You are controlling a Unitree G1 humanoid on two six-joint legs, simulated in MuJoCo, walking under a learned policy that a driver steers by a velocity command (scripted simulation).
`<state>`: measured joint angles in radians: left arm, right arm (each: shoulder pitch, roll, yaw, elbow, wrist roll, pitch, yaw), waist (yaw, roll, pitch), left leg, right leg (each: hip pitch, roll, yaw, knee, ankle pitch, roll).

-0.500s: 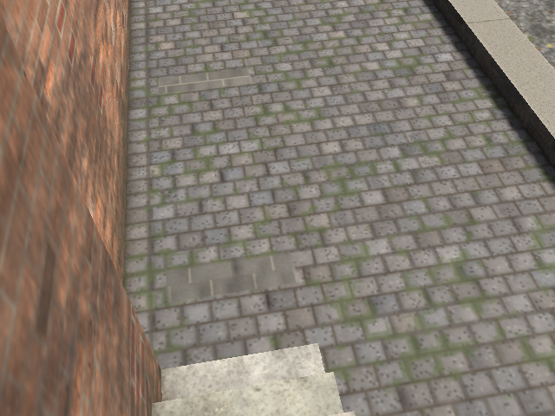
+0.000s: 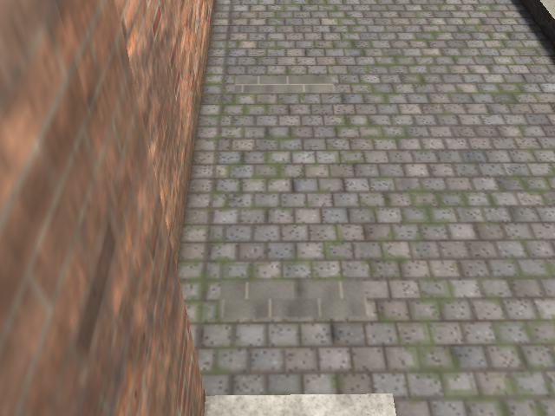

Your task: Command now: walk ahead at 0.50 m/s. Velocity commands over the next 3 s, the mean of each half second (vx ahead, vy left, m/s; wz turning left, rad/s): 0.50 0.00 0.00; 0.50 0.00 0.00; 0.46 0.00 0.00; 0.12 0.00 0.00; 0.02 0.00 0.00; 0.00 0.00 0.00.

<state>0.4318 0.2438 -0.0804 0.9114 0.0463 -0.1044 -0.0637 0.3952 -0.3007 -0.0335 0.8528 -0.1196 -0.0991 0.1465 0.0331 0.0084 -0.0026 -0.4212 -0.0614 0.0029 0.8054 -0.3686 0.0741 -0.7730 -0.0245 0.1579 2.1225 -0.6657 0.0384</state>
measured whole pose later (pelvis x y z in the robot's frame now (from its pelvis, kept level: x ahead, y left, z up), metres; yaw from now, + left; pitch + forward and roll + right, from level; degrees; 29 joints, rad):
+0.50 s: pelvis +0.22 +0.00 -0.14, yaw +1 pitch +3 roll +4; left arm 0.30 0.27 -0.01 0.93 0.04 -0.10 -0.04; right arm 0.52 -0.11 0.03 0.91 -0.05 -0.08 0.08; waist -0.02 -0.13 -0.07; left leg -0.47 -0.16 0.08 1.65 -0.78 0.08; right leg -0.37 -0.03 0.00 0.48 0.06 0.03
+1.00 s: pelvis +0.45 +0.01 -0.39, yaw -1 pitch +1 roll -2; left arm 0.54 0.23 -0.06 1.03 0.04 -0.07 -0.10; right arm 0.32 -0.17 -0.01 0.88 -0.10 -0.11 0.11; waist 0.00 -0.02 -0.08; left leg -0.25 0.04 0.02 0.48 -0.25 0.04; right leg -0.58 0.15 0.02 2.02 -0.84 -0.09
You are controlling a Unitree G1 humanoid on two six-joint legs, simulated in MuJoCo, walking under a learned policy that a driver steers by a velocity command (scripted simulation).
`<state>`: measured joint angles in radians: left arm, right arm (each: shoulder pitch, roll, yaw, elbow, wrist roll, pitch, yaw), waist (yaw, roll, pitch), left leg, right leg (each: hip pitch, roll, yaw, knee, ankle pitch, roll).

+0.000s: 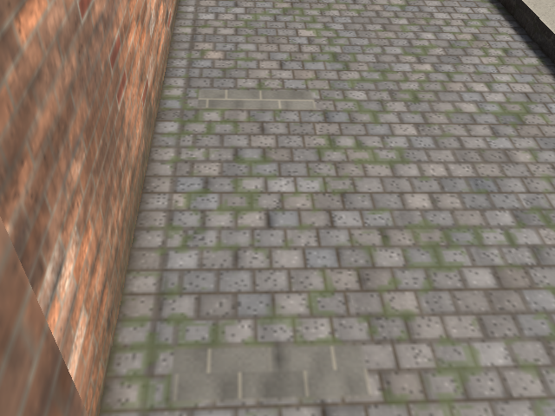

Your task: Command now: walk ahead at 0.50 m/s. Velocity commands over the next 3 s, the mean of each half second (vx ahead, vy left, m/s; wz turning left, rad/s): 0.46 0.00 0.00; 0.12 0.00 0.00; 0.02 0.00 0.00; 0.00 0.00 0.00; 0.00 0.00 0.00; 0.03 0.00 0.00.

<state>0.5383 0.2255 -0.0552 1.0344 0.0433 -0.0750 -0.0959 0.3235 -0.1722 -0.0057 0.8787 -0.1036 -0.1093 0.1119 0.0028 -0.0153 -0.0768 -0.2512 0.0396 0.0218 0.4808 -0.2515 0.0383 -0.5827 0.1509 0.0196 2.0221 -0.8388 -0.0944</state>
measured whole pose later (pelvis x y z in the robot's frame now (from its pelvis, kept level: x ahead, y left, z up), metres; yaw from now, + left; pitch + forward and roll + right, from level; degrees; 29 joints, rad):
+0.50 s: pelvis +0.23 -0.10 -0.22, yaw +0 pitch +0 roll +3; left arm 0.31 0.34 0.05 0.98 0.10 -0.08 -0.08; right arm 0.43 -0.21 -0.02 0.93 -0.04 -0.05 0.10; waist -0.07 -0.06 -0.02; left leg -0.66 -0.01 -0.07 2.02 -0.68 -0.01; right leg -0.32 -0.05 -0.08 0.58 -0.24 -0.03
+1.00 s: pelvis +0.41 -0.10 -0.33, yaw +1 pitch +0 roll -4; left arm 0.58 0.12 -0.05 1.14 0.06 -0.10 0.02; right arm 0.17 -0.22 0.04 0.94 -0.10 0.01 0.10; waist 0.12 0.07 0.00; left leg -0.44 0.11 -0.06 0.38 0.46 -0.02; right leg -0.27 0.08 -0.15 1.16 -0.90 -0.08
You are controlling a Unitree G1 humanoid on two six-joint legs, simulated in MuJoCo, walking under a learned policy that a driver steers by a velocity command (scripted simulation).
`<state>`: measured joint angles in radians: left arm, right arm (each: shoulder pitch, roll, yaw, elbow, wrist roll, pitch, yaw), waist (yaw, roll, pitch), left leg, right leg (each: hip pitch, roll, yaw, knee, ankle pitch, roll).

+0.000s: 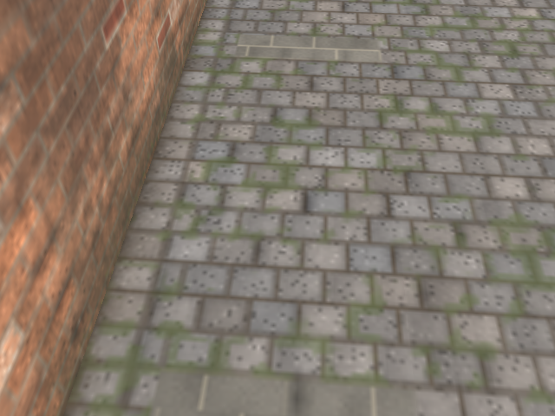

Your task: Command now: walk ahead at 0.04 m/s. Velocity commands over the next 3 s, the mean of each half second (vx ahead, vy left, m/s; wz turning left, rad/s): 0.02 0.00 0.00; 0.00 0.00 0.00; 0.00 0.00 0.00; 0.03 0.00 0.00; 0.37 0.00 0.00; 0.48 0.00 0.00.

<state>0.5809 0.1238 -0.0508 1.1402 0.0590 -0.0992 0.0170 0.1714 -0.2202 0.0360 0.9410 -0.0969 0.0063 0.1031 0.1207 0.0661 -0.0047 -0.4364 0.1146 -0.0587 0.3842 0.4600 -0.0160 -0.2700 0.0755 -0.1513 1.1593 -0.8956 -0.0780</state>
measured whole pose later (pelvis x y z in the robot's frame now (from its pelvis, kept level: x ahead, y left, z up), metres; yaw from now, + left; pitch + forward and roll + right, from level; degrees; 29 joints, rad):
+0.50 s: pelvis +0.14 -0.02 -0.11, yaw +2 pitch -2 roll +3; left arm 0.08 0.15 0.05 0.86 -0.01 0.05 0.03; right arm 0.32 -0.14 -0.01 1.04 0.01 -0.01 -0.04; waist -0.04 -0.02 0.00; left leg -0.19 0.02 0.04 0.56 -0.34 -0.05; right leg -0.39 -0.06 0.05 0.66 -0.25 0.02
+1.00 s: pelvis +0.19 -0.05 -0.11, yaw +2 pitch +0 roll +0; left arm 0.09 0.13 0.07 0.94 -0.02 0.05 0.01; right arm 0.37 -0.15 -0.03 1.05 0.00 -0.03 -0.05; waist -0.03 0.02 0.02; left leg -0.13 0.13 0.00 0.53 -0.40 -0.12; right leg -0.32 0.04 -0.01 0.63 -0.30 -0.04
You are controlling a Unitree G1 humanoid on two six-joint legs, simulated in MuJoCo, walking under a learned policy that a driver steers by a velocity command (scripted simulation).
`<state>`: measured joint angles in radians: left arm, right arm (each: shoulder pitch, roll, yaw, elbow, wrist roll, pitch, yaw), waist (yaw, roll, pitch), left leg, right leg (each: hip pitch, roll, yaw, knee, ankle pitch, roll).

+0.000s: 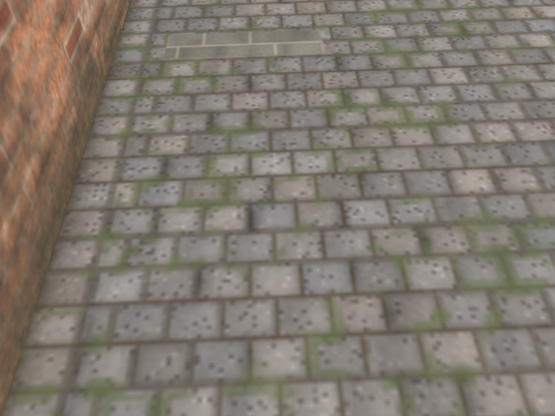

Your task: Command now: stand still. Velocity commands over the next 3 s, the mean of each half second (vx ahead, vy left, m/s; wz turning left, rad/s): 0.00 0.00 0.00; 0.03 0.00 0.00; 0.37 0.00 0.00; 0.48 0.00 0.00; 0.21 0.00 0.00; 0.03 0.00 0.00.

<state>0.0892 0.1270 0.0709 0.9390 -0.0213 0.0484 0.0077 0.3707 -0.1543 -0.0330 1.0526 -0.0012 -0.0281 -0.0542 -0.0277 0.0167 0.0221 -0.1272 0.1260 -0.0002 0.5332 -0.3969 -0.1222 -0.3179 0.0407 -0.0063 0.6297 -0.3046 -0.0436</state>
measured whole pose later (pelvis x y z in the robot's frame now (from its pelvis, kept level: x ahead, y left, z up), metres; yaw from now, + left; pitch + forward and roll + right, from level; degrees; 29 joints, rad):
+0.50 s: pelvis +0.00 +0.01 +0.00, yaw -1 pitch -1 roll +0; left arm 0.06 0.15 0.07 1.02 -0.02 0.06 0.01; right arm 0.42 -0.13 -0.03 1.04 -0.01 -0.04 -0.05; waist -0.02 0.00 0.03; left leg -0.10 0.11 0.02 0.53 -0.41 -0.10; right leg -0.30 0.02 0.02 0.64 -0.31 -0.02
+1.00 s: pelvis +0.01 +0.02 -0.01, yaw -1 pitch -1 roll +1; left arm 0.09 0.16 0.06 1.06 -0.04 0.06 0.02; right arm 0.46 -0.14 -0.04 1.01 0.01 -0.04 -0.05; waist -0.02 0.01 0.00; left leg -0.13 0.09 0.02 0.60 -0.46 -0.07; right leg -0.33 0.02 0.03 0.70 -0.37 -0.03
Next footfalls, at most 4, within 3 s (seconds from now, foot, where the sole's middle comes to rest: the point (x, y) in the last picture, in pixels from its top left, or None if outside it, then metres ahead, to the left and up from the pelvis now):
1.54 right None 0.37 -0.09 -0.76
2.08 left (223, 345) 0.69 0.17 -0.76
2.48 right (312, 345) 0.68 -0.06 -0.76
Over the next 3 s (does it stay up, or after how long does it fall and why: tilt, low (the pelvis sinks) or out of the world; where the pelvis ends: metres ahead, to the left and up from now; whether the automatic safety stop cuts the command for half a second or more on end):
stays up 0.65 0.07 0.01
